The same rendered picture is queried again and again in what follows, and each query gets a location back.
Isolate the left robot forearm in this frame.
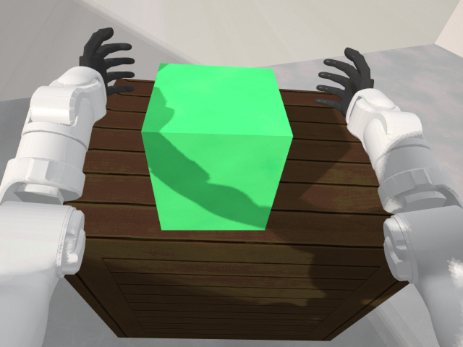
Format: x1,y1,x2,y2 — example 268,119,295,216
0,67,107,205

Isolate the pedestal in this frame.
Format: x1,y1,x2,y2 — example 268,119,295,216
63,79,409,341

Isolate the robot left hand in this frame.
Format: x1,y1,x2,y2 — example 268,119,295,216
79,27,135,97

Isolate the right robot upper arm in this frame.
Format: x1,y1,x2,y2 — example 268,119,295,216
383,205,463,347

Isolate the left robot upper arm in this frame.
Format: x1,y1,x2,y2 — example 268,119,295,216
0,201,86,347

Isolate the right robot forearm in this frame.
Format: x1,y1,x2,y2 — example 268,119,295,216
346,88,463,214

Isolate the robot right hand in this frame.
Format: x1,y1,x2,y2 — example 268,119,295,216
315,48,374,118

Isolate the carton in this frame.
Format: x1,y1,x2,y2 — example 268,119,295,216
141,63,293,230

